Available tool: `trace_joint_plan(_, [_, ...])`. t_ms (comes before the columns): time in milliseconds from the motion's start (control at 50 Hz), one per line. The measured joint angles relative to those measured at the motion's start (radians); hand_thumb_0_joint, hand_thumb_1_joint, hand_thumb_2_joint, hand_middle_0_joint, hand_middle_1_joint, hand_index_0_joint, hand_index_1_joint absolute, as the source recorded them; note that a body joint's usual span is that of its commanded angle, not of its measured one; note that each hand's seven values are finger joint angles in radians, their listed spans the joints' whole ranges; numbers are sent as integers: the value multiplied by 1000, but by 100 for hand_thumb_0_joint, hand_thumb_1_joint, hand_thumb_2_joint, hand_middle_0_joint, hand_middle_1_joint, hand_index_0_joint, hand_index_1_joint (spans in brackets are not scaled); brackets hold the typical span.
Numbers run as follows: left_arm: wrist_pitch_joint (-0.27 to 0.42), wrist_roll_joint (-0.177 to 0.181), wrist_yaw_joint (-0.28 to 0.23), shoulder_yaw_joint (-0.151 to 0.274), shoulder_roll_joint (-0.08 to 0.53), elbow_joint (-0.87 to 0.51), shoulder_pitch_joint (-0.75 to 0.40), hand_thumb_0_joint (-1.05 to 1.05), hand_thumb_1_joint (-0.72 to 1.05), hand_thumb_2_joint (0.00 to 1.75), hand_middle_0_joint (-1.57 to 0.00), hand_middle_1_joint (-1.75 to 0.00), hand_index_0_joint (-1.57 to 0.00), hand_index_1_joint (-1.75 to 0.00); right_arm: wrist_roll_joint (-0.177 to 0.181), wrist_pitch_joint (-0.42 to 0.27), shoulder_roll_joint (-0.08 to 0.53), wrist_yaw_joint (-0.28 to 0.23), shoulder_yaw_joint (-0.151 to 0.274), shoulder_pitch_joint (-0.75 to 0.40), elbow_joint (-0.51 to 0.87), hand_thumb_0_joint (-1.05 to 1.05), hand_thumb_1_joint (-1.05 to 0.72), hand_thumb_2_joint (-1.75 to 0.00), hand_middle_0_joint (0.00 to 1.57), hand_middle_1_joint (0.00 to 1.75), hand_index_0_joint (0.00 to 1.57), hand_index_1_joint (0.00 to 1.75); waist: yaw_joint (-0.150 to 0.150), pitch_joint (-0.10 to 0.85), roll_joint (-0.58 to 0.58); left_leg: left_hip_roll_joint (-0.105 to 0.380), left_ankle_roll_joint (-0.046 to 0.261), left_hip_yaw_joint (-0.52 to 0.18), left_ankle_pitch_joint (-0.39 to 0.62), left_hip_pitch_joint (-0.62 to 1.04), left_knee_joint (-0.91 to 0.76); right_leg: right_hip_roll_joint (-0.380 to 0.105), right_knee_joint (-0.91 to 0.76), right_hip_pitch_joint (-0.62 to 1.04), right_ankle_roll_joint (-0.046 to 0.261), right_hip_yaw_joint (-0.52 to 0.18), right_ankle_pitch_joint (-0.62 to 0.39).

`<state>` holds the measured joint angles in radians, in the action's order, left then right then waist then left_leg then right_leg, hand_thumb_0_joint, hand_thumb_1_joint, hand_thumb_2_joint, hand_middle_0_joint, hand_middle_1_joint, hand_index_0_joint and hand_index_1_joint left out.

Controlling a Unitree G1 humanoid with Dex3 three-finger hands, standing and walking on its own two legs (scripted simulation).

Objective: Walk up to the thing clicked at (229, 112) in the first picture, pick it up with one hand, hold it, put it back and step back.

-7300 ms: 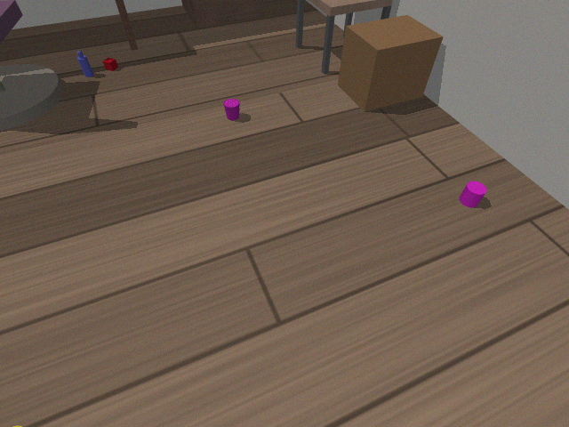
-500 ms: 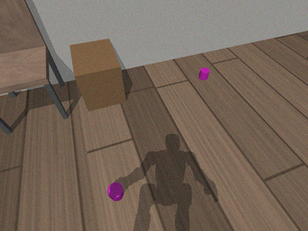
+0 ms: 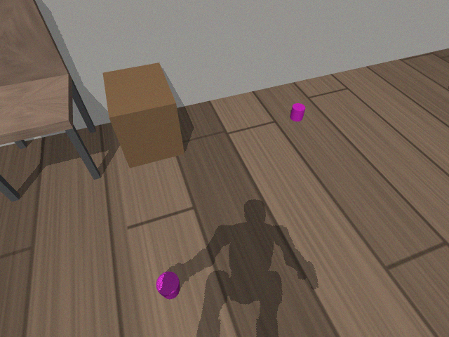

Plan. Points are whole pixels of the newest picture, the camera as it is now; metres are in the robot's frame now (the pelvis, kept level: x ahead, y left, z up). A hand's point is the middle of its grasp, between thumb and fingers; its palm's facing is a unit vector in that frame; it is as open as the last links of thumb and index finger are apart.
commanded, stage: stand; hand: left
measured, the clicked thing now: (169, 286) +0.43 +0.25 -0.73
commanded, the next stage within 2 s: none
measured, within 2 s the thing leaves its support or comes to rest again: neither
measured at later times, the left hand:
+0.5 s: hand out of the picture +0.07 +0.24 -0.15, palm faces -0.03 -0.94 -0.34, open 7.4 cm
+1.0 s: hand out of the picture +0.07 +0.24 -0.15, palm faces -0.04 -0.94 -0.34, open 7.4 cm
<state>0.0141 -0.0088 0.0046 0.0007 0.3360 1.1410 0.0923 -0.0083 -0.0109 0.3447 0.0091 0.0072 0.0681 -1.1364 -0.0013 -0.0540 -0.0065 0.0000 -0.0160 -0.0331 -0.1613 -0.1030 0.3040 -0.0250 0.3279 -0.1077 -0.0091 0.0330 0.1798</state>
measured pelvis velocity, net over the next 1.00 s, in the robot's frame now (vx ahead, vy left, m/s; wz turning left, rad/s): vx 0.00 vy -0.01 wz -0.01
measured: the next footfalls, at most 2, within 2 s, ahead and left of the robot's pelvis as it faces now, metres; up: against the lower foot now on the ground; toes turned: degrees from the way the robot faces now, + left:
none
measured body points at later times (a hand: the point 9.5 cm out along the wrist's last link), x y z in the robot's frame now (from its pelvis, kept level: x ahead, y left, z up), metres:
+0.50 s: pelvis -0.01 -0.01 +0.00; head +0.00 -0.02 +0.45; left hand +0.07 +0.29 -0.13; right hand +0.06 -0.31 -0.14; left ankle +0.00 +0.13 -0.75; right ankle +0.00 -0.12 -0.75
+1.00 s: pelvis +0.00 -0.01 +0.00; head +0.00 -0.02 +0.45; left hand +0.07 +0.29 -0.13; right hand +0.06 -0.32 -0.14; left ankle +0.00 +0.13 -0.75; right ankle +0.00 -0.12 -0.75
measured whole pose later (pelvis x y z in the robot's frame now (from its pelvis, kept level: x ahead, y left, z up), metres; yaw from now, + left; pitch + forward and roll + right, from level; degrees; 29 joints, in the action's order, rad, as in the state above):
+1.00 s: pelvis +0.00 -0.01 +0.00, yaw -1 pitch -3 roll +0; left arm 0.01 -0.01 0.01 -0.01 0.35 1.12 0.12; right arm -0.01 -0.01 0.35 0.01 -0.01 0.12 -1.14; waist 0.00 -0.05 -0.01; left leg 0.03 -0.04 -0.03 -0.16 -0.10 0.31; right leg 0.00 0.33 -0.11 0.01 0.03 0.17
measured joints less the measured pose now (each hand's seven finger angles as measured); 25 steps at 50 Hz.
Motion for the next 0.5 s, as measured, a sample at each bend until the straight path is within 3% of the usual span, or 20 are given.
trace_joint_plan(500, [-1, 0, 2, -4, 9, -13, 20, 0, 90, 90, -21, -30, -21, -30, 0, 7, 4, 1, -6, 40, -9, 1, -90, -89, 20, 30, 20, 30, -5, 2, -1, 21, -17, -2, 4, -3, 4, 21, 2, -4, 19, 2, -6])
